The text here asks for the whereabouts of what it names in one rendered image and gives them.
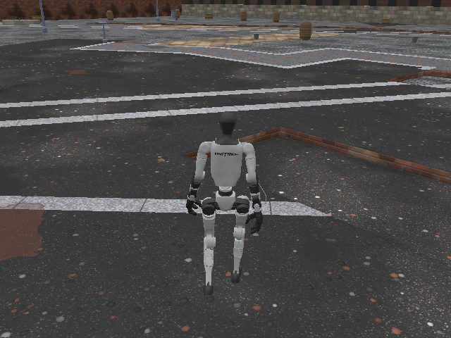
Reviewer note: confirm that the right robot forearm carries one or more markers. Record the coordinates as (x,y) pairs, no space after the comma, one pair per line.
(255,195)

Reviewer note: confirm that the right robot hand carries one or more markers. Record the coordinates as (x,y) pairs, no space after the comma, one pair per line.
(257,226)

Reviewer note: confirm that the robot right upper arm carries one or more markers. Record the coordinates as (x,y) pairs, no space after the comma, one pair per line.
(248,149)

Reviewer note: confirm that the left robot hand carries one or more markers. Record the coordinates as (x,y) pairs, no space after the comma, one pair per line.
(190,205)

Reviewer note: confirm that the robot left upper arm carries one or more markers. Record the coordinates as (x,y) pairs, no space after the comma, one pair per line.
(204,148)

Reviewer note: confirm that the right robot shin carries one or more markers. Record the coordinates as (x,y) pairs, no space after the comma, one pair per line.
(237,251)

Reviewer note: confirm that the left robot forearm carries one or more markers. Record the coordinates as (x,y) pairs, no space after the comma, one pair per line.
(194,187)

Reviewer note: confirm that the right robot thigh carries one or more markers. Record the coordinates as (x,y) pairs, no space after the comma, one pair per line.
(241,212)

